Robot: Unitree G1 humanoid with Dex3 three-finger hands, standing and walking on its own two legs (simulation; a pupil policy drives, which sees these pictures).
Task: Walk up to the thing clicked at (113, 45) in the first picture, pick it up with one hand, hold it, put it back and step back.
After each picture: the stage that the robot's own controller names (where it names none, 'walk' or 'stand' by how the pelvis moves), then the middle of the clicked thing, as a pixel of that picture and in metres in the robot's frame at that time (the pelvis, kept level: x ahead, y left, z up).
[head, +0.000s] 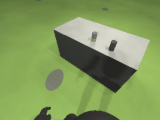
stand; (112, 45) +0.84 -0.21 -0.08
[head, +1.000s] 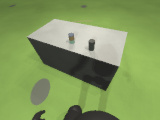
walk; (91, 45) +0.76 +0.07 -0.06
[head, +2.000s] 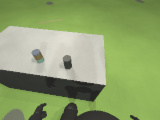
stand; (67, 62) +0.45 +0.22 -0.04
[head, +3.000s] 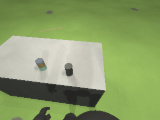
stand; (69, 69) +0.44 +0.20 -0.09
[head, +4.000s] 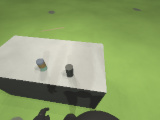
stand; (69, 70) +0.43 +0.19 -0.09
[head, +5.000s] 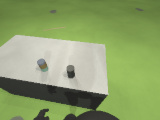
stand; (70, 71) +0.41 +0.18 -0.09
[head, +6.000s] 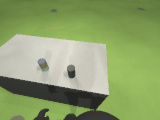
stand; (71, 71) +0.41 +0.18 -0.09
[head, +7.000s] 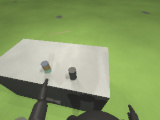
rise first; (72, 73) +0.41 +0.19 -0.08
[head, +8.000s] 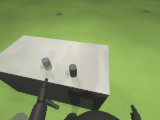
go down; (73, 70) +0.43 +0.19 -0.08
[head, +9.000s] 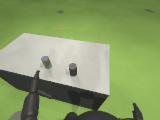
go down; (73, 70) +0.43 +0.18 -0.08
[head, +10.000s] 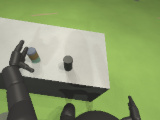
go down; (68, 63) +0.42 +0.17 -0.02
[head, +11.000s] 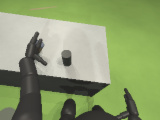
close in; (66, 58) +0.44 +0.17 +0.00
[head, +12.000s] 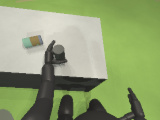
close; (59, 54) +0.44 +0.19 +0.03
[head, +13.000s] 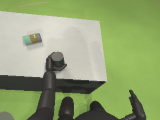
lift; (59, 61) +0.40 +0.19 +0.02
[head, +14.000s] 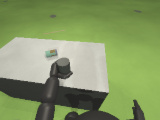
lift; (64, 68) +0.31 +0.17 +0.14
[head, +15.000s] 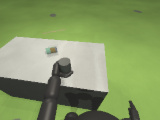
hold; (65, 67) +0.33 +0.17 +0.11
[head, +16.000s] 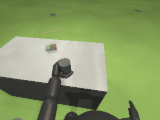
hold; (65, 68) +0.33 +0.17 +0.11
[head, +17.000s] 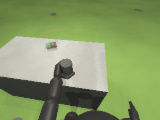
hold; (67, 69) +0.32 +0.16 +0.10
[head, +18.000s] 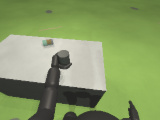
crouch; (64, 60) +0.38 +0.18 +0.12
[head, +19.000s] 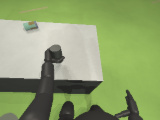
lower; (57, 54) +0.45 +0.20 +0.04
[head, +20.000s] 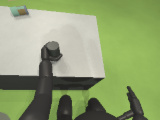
lower; (54, 51) +0.46 +0.20 +0.03
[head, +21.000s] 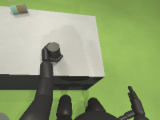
lower; (55, 52) +0.46 +0.20 +0.03
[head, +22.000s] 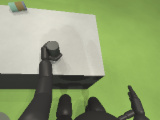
lower; (54, 51) +0.47 +0.20 +0.03
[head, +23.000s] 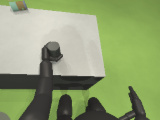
rest; (55, 51) +0.46 +0.20 +0.03
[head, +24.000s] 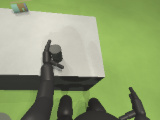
withdraw; (56, 54) +0.45 +0.19 +0.03
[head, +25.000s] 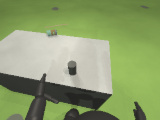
sink last; (72, 68) +0.42 +0.17 -0.03
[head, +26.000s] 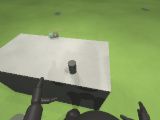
stand; (72, 67) +0.44 +0.19 -0.03
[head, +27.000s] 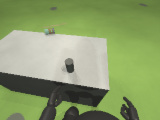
stand; (69, 65) +0.43 +0.19 -0.02
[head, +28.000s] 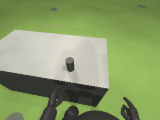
stand; (70, 64) +0.45 +0.19 -0.02
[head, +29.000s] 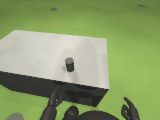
stand; (70, 65) +0.44 +0.19 -0.02
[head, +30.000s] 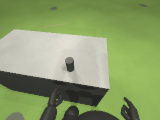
stand; (70, 64) +0.44 +0.19 -0.02
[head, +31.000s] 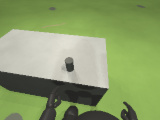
stand; (69, 64) +0.44 +0.19 -0.02
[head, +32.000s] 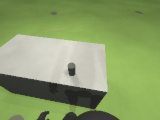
stand; (71, 69) +0.44 +0.18 -0.08
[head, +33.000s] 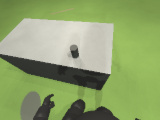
walk; (74, 51) +0.54 +0.19 -0.07
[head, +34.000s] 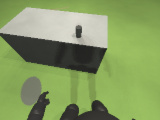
walk; (78, 31) +0.84 +0.17 -0.06
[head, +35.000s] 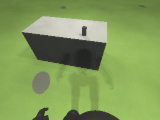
stand; (84, 31) +1.09 +0.19 -0.07
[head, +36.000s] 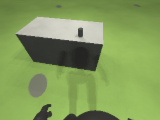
stand; (80, 32) +1.06 +0.20 -0.09
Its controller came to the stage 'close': yes
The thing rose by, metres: 0.21
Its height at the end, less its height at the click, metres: +0.00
